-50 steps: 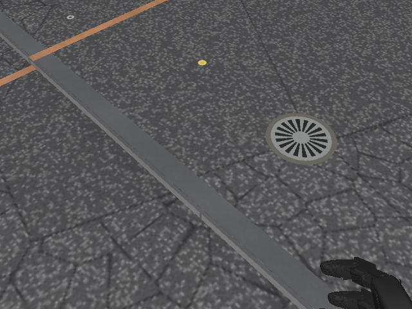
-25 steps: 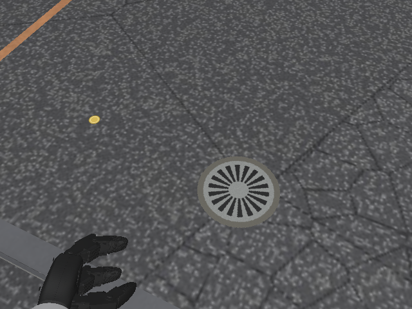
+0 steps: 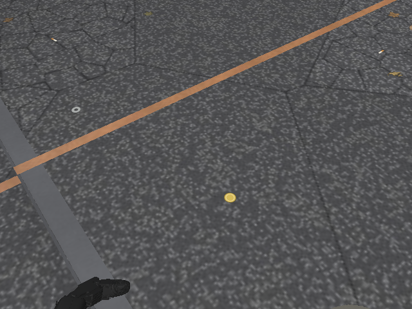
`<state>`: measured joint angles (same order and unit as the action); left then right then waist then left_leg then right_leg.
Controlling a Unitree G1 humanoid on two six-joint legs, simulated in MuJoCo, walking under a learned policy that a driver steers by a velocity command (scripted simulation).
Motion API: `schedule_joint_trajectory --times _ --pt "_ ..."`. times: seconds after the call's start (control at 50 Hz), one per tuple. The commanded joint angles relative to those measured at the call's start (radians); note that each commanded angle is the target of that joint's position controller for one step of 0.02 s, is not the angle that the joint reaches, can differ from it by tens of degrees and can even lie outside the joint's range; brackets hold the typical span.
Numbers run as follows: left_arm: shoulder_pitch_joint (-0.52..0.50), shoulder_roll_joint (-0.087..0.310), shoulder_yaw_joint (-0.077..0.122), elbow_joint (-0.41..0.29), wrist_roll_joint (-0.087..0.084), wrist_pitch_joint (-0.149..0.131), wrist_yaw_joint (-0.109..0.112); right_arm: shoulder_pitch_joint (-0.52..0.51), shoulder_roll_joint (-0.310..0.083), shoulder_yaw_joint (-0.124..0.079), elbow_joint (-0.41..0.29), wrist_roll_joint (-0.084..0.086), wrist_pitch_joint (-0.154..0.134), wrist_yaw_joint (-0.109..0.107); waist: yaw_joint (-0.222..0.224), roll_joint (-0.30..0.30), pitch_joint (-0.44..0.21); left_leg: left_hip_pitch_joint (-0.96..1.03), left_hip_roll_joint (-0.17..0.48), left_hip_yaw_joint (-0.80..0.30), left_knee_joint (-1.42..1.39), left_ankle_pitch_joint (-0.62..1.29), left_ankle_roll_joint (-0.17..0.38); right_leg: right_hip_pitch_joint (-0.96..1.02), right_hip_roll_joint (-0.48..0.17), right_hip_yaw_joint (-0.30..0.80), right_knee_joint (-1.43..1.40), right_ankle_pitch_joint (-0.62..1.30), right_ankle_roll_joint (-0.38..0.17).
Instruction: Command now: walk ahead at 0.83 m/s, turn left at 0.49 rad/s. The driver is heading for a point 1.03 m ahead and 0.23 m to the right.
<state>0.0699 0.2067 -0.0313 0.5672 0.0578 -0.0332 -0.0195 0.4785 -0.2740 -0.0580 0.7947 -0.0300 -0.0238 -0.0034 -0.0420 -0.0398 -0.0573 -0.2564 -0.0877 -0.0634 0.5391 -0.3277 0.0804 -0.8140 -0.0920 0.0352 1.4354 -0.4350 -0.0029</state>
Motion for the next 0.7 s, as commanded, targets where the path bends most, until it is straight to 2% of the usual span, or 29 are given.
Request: schedule_joint_trajectory --times 0.02,0.06,0.08,0.1,0.12,0.14,0.16,0.18,0.2,0.22,0.24,0.26,0.28,0.3,0.34,0.4,0.44,0.48,0.5,0.52,0.54,0.56,0.58,0.6,0.62,0.64,0.66,0.68,0.7 --pt "0.056 0.102 0.017 -0.075 -0.030 0.015 -0.007 -0.239 -0.190 -0.044 -0.124 0.021 -0.053 0.011 0.140 0.164 0.105 -0.435 0.145 -0.099 -0.464 -0.092 0.129 0.404 -0.049 -0.054 -0.372 0.140 0.003" --pt "0.104 0.123 0.033 -0.050 -0.041 0.020 -0.003 -0.198 -0.220 -0.054 -0.107 0.020 -0.064 0.035 0.119 0.159 0.076 -0.243 0.205 -0.080 -0.490 0.002 0.139 0.429 -0.029 -0.120 -0.435 0.121 -0.029" --pt "0.125 0.141 0.045 -0.041 -0.046 0.021 0.002 -0.189 -0.218 -0.053 -0.103 0.017 -0.064 0.042 0.114 0.142 0.069 -0.131 0.236 -0.072 -0.460 0.072 0.134 0.411 -0.018 -0.151 -0.466 0.105 -0.052" --pt "0.187 0.150 0.057 -0.024 -0.049 0.017 0.010 -0.190 -0.214 -0.050 -0.098 0.019 -0.063 0.044 0.139 0.119 0.043 -0.055 0.248 -0.039 -0.358 0.292 0.122 0.454 0.026 -0.191 -0.504 0.087 -0.071" --pt "0.343 0.163 0.075 0.031 -0.041 0.011 0.019 -0.193 -0.204 -0.048 -0.094 0.016 -0.057 0.044 0.207 0.056 -0.024 -0.009 0.220 0.033 -0.109 0.555 0.098 0.580 0.102 -0.229 -0.563 0.053 -0.083" --pt "0.580 0.213 0.101 0.113 -0.026 0.005 0.021 -0.213 -0.168 -0.039 -0.108 0.003 -0.050 0.039 0.297 -0.105 -0.072 -0.041 0.163 0.078 0.321 0.664 0.062 0.709 0.174 -0.164 -0.700 -0.058 -0.083" --pt "0.618 0.329 0.122 0.121 -0.030 0.000 0.024 -0.222 -0.044 -0.002 -0.187 0.024 -0.055 0.043 0.279 -0.466 -0.066 -0.337 0.002 0.086 0.740 0.284 -0.001 0.740 -0.021 0.477 -1.111 -0.557 -0.152" --pt "0.368 0.268 0.101 0.062 -0.057 0.003 0.012 -0.191 0.003 0.010 -0.242 -0.036 -0.062 0.047 0.097 -0.463 0.004 -0.579 -0.035 -0.050 0.921 -0.039 0.010 0.717 -0.108 1.047 -1.377 -0.783 -0.204" --pt "0.212 0.213 0.095 0.018 -0.039 -0.003 0.007 -0.198 -0.021 0.012 -0.247 -0.063 -0.067 0.047 0.014 -0.189 0.063 -0.659 0.042 -0.069 1.024 0.054 0.004 0.654 -0.174 1.041 -1.310 -0.756 -0.237" --pt "0.227 0.202 0.104 0.038 -0.023 -0.011 0.009 -0.220 -0.035 0.017 -0.243 -0.066 -0.071 0.046 0.009 -0.032 0.055 -0.584 0.089 -0.045 1.000 0.107 -0.014 0.532 -0.150 0.891 -1.247 -0.596 -0.243" --pt "0.266 0.207 0.110 0.074 -0.021 -0.017 0.011 -0.247 -0.031 0.023 -0.256 -0.065 -0.064 0.037 -0.003 0.014 0.068 -0.540 0.122 -0.026 0.946 0.083 -0.019 0.450 -0.100 0.729 -1.225 -0.451 -0.230" --pt "0.292 0.189 0.107 0.107 -0.021 -0.028 0.011 -0.266 -0.030 0.029 -0.269 -0.063 -0.051 0.033 -0.014 0.028 0.085 -0.503 0.144 -0.012 0.869 0.033 -0.030 0.424 -0.034 0.564 -1.206 -0.321 -0.217" --pt "0.331 0.171 0.104 0.138 -0.023 -0.038 0.012 -0.299 -0.025 0.037 -0.279 -0.054 -0.033 0.036 0.002 -0.007 0.091 -0.485 0.152 -0.002 0.797 0.000 -0.041 0.426 0.014 0.465 -1.192 -0.247 -0.219" --pt "0.373 0.158 0.103 0.157 -0.029 -0.039 0.014 -0.325 -0.030 0.040 -0.284 -0.046 -0.018 0.037 0.022 -0.021 0.099 -0.476 0.151 0.019 0.728 -0.020 -0.052 0.441 0.042 0.415 -1.206 -0.196 -0.231" --pt "0.439 0.154 0.108 0.168 -0.038 -0.037 0.022 -0.406 -0.039 0.046 -0.298 -0.026 -0.014 0.041 0.073 -0.010 0.101 -0.476 0.155 0.039 0.571 0.027 -0.082 0.514 0.038 0.397 -1.252 -0.077 -0.257" --pt "0.478 0.180 0.125 0.179 -0.054 -0.032 0.030 -0.549 -0.029 0.058 -0.325 -0.014 -0.034 0.045 0.133 0.005 0.103 -0.490 0.128 0.047 0.311 0.160 -0.122 0.651 0.020 0.409 -1.276 0.133 -0.263" --pt "0.483 0.204 0.137 0.192 -0.059 -0.028 0.029 -0.611 -0.020 0.065 -0.328 -0.005 -0.040 0.046 0.161 -0.023 0.090 -0.451 0.085 0.065 0.162 0.189 -0.137 0.715 0.035 0.389 -1.247 0.242 -0.259" --pt "0.489 0.205 0.142 0.207 -0.059 -0.030 0.025 -0.652 -0.027 0.065 -0.339 0.006 -0.044 0.042 0.176 -0.066 0.085 -0.387 0.063 0.078 0.067 0.208 -0.136 0.737 0.023 0.394 -1.214 0.364 -0.251" --pt "0.479 0.202 0.143 0.212 -0.060 -0.033 0.024 -0.644 -0.034 0.062 -0.341 0.010 -0.048 0.038 0.165 -0.078 0.076 -0.313 0.058 0.070 0.026 0.236 -0.129 0.726 0.008 0.404 -1.194 0.445 -0.237" --pt "0.450 0.206 0.145 0.210 -0.062 -0.037 0.022 -0.599 -0.046 0.056 -0.329 0.012 -0.052 0.031 0.134 -0.080 0.057 -0.194 0.047 0.065 -0.016 0.242 -0.117 0.695 0.005 0.399 -1.160 0.542 -0.214" --pt "0.416 0.227 0.150 0.204 -0.065 -0.044 0.019 -0.508 -0.078 0.041 -0.302 0.012 -0.056 0.019 0.084 -0.065 0.007 -0.026 0.028 0.067 -0.039 0.213 -0.097 0.654 0.016 0.379 -1.075 0.703 -0.186" --pt "0.369 0.255 0.156 0.192 -0.070 -0.053 0.013 -0.346 -0.122 0.018 -0.255 0.006 -0.061 0.002 -0.006 -0.011 -0.083 0.202 0.038 0.058 -0.045 0.206 -0.074 0.591 0.059 0.333 -0.900 0.804 -0.154" --pt "0.317 0.255 0.157 0.172 -0.072 -0.066 0.004 -0.135 -0.182 -0.010 -0.213 -0.004 -0.064 -0.022 -0.118 0.026 -0.193 0.477 0.129 0.001 0.001 0.107 -0.046 0.436 0.109 0.292 -0.657 0.705 -0.131" --pt "0.327 0.126 0.124 0.136 -0.079 -0.081 0.007 0.060 -0.263 -0.039 -0.193 -0.039 -0.064 -0.042 -0.164 0.217 -0.341 0.730 0.415 -0.342 -0.067 -0.341 0.007 0.229 0.185 0.190 -0.329 0.191 -0.122" --pt "0.387 0.104 0.102 0.102 -0.091 -0.074 0.007 -0.016 -0.294 -0.045 -0.188 -0.046 -0.060 -0.033 -0.071 0.413 -0.361 0.703 0.540 -0.836 -0.280 -0.572 0.082 0.057 0.205 0.120 -0.136 -0.032 -0.115" --pt "0.343 0.136 0.101 0.134 -0.062 -0.056 0.014 -0.135 -0.184 -0.033 -0.203 -0.041 -0.054 -0.026 -0.042 0.273 -0.170 0.546 0.501 -0.771 -0.287 -0.599 0.108 -0.014 0.122 0.097 -0.080 0.085 -0.124" --pt "0.272 0.147 0.101 0.136 -0.031 -0.048 0.002 -0.157 -0.107 -0.017 -0.193 -0.029 -0.056 -0.016 -0.042 0.135 -0.064 0.424 0.449 -0.613 -0.283 -0.469 0.109 -0.004 0.092 0.074 -0.101 0.144 -0.119" --pt "0.209 0.137 0.099 0.128 -0.017 -0.043 -0.010 -0.144 -0.077 -0.009 -0.166 -0.029 -0.061 -0.009 -0.034 0.064 0.016 0.321 0.404 -0.481 -0.298 -0.289 0.104 0.013 0.072 0.075 -0.147 0.161 -0.113" --pt "0.171 0.121 0.095 0.111 -0.011 -0.036 -0.021 -0.127 -0.064 -0.003 -0.134 -0.030 -0.070 -0.007 -0.014 0.071 0.069 0.249 0.359 -0.382 -0.315 -0.166 0.090 0.025 0.059 0.089 -0.186 0.156 -0.104"
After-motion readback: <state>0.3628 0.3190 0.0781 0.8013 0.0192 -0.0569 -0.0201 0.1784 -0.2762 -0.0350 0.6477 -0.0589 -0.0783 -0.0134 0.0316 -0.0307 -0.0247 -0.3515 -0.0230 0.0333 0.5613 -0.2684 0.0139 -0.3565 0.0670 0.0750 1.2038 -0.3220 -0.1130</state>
